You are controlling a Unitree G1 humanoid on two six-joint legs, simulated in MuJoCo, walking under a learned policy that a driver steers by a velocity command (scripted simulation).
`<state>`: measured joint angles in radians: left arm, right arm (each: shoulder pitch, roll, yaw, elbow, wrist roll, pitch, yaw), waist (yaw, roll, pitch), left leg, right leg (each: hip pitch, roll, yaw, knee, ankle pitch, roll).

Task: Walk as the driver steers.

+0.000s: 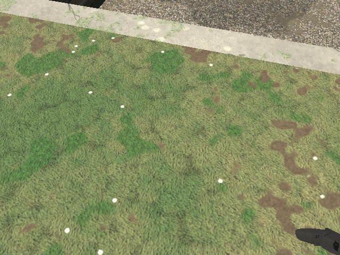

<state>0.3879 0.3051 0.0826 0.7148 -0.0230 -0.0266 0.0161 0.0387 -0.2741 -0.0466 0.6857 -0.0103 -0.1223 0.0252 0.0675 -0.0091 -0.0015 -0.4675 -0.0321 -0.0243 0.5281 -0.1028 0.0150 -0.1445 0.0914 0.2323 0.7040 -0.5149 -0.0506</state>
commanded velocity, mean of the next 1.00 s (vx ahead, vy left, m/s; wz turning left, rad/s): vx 0.39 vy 0.00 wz -0.19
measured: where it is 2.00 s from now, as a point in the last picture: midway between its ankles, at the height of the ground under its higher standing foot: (224, 179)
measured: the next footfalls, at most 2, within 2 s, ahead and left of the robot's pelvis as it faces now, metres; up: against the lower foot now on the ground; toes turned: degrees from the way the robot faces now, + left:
right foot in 0.48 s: +0.38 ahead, -0.18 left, +0.00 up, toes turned -10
left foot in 0.92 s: +0.61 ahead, +0.01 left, +0.00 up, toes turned -9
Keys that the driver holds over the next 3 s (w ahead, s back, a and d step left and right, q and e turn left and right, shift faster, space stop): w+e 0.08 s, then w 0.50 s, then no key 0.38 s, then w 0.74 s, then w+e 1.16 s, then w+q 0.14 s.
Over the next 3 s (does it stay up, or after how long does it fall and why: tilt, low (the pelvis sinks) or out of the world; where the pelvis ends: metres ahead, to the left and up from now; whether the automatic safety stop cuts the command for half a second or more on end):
stays up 1.33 -0.37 0.02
